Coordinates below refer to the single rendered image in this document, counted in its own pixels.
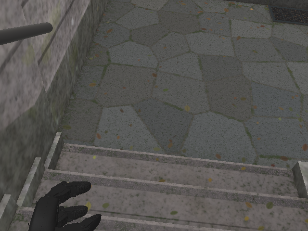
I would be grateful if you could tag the stairs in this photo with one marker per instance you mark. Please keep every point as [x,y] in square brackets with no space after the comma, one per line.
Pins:
[142,191]

